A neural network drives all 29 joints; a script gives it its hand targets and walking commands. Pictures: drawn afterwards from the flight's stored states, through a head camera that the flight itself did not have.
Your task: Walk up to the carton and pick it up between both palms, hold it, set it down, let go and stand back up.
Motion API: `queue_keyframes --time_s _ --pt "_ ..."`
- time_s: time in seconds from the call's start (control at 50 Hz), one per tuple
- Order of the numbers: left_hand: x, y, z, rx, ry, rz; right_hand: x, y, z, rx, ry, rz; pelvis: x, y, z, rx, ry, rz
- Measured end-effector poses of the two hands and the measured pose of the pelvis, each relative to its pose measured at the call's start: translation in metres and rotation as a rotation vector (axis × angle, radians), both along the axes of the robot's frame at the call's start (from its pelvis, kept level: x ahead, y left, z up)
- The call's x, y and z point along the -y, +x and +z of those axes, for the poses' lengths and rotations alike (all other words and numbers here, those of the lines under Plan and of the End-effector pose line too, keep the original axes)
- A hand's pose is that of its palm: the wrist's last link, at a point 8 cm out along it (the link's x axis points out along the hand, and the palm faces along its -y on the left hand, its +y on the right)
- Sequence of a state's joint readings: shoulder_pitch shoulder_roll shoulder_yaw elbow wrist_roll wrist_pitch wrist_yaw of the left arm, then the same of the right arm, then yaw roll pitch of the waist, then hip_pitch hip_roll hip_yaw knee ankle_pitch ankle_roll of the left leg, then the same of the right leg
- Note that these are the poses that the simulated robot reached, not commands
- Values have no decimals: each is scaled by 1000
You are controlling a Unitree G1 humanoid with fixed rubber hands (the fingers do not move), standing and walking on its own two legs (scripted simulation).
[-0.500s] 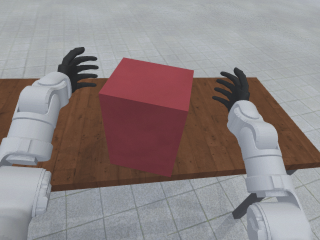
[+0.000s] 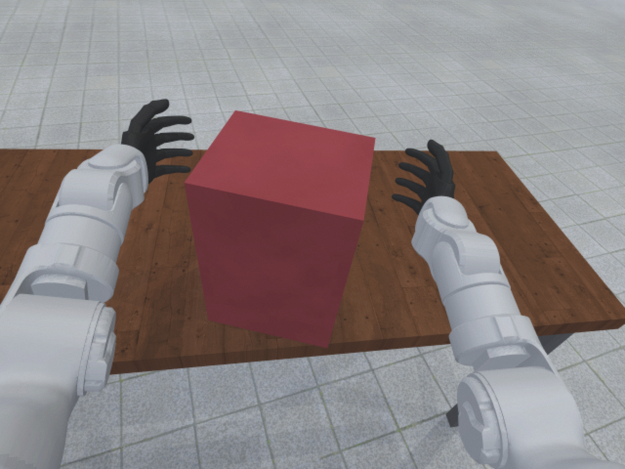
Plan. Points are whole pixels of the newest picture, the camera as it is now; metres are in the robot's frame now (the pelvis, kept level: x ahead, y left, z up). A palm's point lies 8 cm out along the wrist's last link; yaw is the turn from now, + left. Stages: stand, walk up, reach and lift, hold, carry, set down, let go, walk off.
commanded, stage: reach and lift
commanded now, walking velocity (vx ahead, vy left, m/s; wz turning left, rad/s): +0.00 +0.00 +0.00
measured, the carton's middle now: (284, 237) +0.44 -0.01 +0.07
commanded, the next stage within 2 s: none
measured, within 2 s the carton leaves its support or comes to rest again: neither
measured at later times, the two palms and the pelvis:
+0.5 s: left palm (171, 222) +0.45 +0.14 +0.09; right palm (403, 249) +0.38 -0.17 +0.09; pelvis -0.01 +0.00 -0.01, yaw +0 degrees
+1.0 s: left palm (179, 220) +0.45 +0.13 +0.10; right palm (391, 241) +0.38 -0.15 +0.10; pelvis -0.02 -0.01 -0.01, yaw +1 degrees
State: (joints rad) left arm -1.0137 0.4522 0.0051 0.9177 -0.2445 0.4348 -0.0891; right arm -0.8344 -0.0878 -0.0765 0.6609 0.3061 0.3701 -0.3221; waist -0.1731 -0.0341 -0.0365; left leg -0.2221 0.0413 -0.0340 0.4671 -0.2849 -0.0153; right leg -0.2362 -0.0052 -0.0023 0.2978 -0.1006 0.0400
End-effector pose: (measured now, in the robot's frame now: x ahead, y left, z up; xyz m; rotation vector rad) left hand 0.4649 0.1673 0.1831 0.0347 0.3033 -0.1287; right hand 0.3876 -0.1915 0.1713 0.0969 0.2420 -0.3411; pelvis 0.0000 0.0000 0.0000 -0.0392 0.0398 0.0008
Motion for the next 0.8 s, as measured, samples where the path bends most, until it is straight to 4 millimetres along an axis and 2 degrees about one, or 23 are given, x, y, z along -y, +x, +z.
queue_keyframes --time_s 0.1,0.2,0.4,0.6,0.72,0.8 --pt "0 -6 -31 -21 4 18 -5 -6 -28 -14 -1 -11 -1 -2 -1 -12 -2 -2" --pt "-1 -11 -56 -27 5 44 -10 -7 -47 -13 -9 -21 -2 -5 -4 -56 -4 1" --pt "13 -16 -85 -12 13 30 -20 -6 -69 -16 -23 -26 -2 -7 -8 -127 -12 11" --pt "33 -20 -92 -7 -8 9 -20 -11 -77 -8 -17 -39 -1 -11 -10 -144 -10 3" --pt "34 -18 -90 -11 -11 23 -22 -6 -70 1 -22 -32 1 -15 -12 -162 -4 1" --pt "33 -18 -90 -7 -17 29 -29 -3 -66 7 -17 -17 2 -17 -12 -173 -1 5"
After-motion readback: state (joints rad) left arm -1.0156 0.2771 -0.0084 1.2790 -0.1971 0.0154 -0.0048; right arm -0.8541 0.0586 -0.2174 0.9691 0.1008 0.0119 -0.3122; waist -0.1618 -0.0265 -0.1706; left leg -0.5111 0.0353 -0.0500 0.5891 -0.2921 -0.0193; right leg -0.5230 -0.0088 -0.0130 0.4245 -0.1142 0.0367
